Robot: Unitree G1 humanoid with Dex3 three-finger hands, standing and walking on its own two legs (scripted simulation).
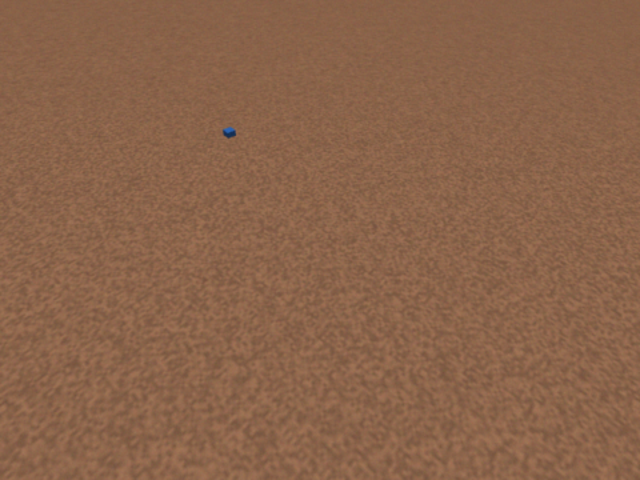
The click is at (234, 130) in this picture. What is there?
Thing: small box
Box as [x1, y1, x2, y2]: [223, 127, 235, 137]
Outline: 231,127 223,129 223,133 227,137 235,134 235,131
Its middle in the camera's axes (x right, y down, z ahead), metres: -0.56 -0.68 +2.37
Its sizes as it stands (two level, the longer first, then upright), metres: 0.055 0.054 0.033
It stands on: the floor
